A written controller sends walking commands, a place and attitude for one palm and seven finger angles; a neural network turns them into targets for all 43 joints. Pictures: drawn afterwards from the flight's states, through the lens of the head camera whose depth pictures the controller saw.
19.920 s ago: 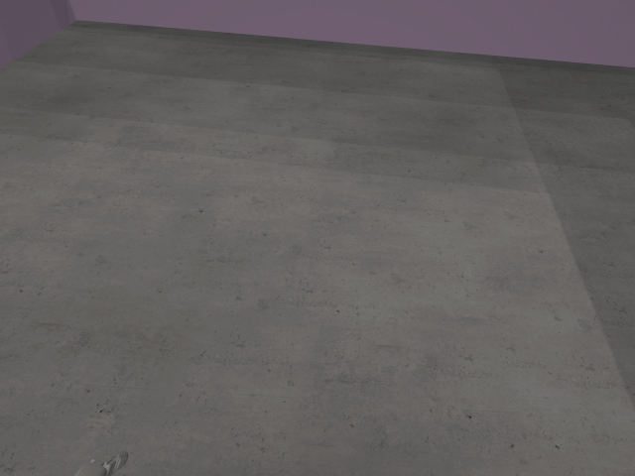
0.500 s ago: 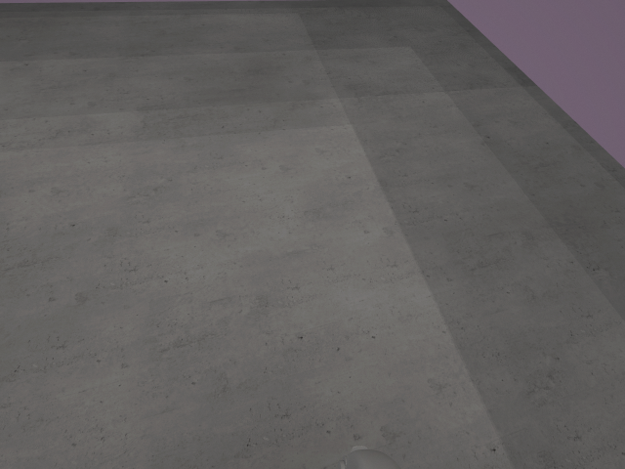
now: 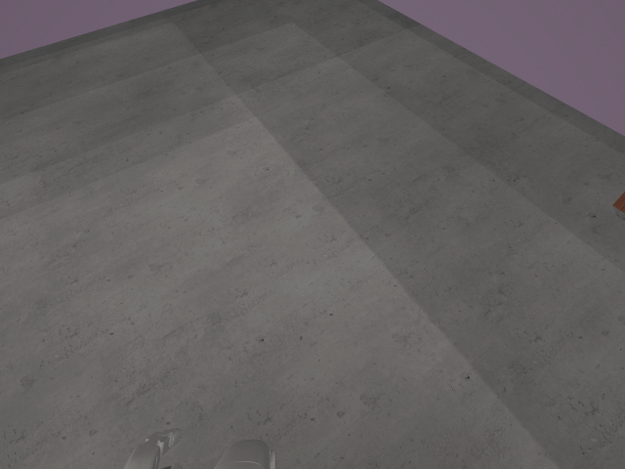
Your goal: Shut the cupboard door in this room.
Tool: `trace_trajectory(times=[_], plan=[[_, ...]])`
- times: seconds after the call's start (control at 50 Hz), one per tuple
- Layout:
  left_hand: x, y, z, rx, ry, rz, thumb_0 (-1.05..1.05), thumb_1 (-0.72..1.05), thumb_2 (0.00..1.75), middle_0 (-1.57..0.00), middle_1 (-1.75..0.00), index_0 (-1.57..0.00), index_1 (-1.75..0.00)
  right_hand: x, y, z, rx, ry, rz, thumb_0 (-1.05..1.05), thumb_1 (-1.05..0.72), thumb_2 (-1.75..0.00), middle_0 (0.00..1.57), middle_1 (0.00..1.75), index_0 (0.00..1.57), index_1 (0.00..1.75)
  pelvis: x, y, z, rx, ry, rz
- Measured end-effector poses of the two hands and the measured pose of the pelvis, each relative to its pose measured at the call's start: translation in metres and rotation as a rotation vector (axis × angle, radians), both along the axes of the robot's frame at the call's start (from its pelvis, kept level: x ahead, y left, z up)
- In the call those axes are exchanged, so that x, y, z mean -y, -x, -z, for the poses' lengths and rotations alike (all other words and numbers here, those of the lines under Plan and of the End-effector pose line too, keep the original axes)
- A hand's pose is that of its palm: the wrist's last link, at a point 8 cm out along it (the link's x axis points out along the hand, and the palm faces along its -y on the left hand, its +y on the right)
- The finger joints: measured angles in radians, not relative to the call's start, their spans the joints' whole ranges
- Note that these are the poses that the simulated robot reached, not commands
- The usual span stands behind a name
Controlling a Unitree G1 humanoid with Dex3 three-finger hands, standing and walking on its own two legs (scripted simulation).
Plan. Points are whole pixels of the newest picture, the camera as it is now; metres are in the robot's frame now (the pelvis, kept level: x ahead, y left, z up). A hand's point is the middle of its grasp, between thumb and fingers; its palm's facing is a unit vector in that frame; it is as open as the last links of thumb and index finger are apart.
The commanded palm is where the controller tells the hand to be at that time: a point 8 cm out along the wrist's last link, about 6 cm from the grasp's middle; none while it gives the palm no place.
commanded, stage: turn or walk to find it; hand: left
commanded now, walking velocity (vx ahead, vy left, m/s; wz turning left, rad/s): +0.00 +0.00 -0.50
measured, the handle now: out of the picture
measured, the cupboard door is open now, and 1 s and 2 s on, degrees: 86 86 86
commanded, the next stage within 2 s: stand and wait in 1.90 s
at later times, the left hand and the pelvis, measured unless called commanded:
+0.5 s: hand out of the picture +0.07 +0.25 -0.18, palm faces -0.13 -0.97 -0.22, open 7.4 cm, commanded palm none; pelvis -0.01 +0.05 +0.00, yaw -14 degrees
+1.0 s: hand (251, 436) +0.18 +0.11 -0.15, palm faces -0.50 -0.82 -0.29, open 7.4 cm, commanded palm none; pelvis -0.03 +0.01 -0.01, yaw -31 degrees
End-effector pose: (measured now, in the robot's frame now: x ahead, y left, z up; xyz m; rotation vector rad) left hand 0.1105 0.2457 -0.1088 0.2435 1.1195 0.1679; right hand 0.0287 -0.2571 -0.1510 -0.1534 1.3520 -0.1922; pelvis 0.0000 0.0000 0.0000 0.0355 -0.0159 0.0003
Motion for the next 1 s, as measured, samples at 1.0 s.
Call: trace_trajectory(times=[1.0], plan=[[0.087, -0.087, 0.007, 0.001, -0.011, 0.562, 0.0, 0.91, 0.9, -0.2, -0.3, -0.2, -0.29, -0.034, 0.185, 0.009, -0.049, -0.006, 0.557, 0.0, -0.91, -0.9, 0.2, 0.3, 0.2, 0.3, -0.005, 0.031, 0.008, -0.022, 0.011, 0.537]])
